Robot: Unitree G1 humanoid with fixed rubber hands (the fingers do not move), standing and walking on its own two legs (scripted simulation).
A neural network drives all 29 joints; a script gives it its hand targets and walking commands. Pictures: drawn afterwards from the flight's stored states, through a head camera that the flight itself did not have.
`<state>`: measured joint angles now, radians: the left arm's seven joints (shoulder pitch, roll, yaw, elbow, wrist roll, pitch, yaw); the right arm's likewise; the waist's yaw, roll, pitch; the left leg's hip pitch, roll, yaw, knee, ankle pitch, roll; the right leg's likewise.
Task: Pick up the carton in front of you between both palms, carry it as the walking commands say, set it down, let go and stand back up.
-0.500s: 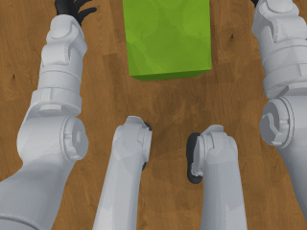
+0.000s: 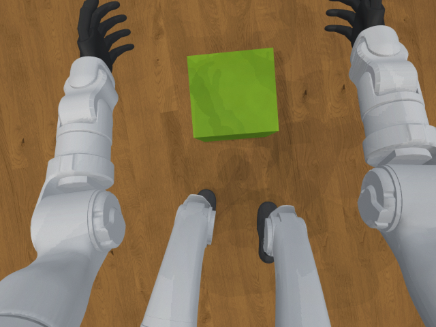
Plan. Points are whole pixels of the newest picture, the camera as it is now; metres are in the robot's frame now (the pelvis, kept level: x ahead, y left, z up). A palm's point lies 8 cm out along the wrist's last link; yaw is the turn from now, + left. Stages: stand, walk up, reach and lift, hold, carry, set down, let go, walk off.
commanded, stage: set down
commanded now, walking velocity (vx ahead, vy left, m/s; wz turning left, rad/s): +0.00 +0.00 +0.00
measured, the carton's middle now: (232, 102) +0.51 +0.05 -0.47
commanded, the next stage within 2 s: let go in 0.06 s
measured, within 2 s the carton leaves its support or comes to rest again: neither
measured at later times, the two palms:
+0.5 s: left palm (32, 106) +0.40 +0.26 +0.02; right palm (428, 104) +0.44 -0.17 +0.01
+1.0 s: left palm out of the picture +0.25 +0.23 +0.11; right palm out of the picture +0.28 -0.23 +0.11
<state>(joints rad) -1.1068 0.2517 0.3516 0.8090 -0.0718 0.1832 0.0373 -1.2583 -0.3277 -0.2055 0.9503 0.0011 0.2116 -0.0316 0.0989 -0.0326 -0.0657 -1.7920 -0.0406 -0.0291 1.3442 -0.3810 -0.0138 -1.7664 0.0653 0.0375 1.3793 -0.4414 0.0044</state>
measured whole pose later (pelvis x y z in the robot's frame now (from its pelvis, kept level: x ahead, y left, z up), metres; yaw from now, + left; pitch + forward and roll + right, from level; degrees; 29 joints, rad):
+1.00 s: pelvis +0.10 +0.00 +0.18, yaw +1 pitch +5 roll +0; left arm 0.22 0.21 0.04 0.44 -0.02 0.02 -0.08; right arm 0.17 -0.20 -0.07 0.48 -0.02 0.02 0.04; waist 0.02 0.01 0.02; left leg -0.29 -0.03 -0.05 0.44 -0.23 0.00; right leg -0.26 0.03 0.05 0.46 -0.28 -0.02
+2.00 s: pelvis +0.11 +0.02 +0.18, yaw +0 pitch +0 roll +0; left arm 0.18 0.34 0.03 0.76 0.03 0.01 0.02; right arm 0.16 -0.33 -0.03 0.79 -0.04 0.00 -0.02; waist 0.00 -0.03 0.00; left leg -0.18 -0.04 -0.02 0.48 -0.29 0.03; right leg -0.13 0.01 0.06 0.45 -0.31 0.01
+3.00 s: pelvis +0.09 +0.01 +0.19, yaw +0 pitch -3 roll +0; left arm 0.15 0.39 0.00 0.99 0.02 -0.01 0.01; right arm 0.12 -0.38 -0.01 1.01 -0.02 -0.01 -0.01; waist 0.00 -0.02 0.03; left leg -0.12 -0.03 -0.02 0.36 -0.19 0.02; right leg -0.08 0.02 0.06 0.34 -0.22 0.00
